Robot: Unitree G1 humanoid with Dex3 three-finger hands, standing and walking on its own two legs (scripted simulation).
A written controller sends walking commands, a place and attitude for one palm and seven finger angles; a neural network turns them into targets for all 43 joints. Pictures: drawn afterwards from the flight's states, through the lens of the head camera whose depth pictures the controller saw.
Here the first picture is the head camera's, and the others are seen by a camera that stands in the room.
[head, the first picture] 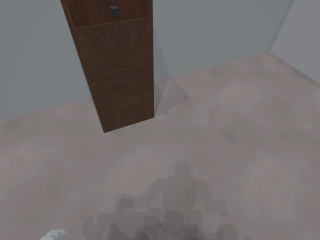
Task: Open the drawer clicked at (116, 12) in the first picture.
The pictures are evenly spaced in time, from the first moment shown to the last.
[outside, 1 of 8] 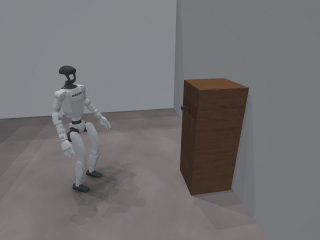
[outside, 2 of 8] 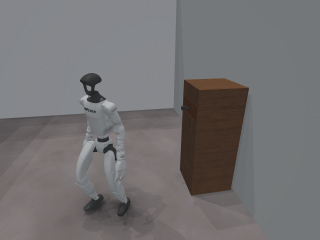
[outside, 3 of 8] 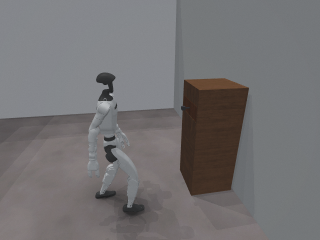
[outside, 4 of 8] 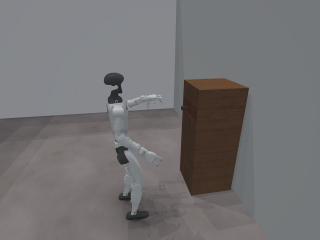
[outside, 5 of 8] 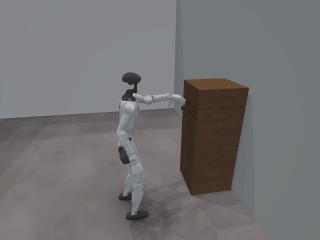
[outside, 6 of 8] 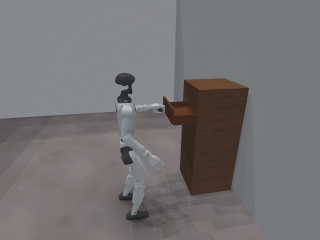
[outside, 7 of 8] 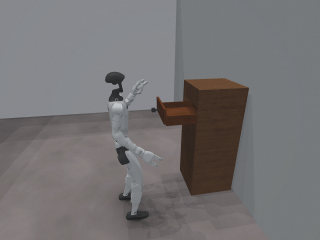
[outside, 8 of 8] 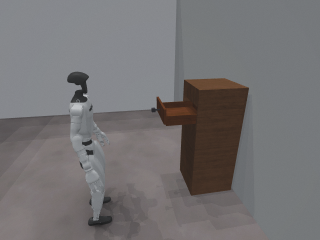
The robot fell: no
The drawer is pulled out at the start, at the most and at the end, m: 0.00 0.30 0.29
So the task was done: yes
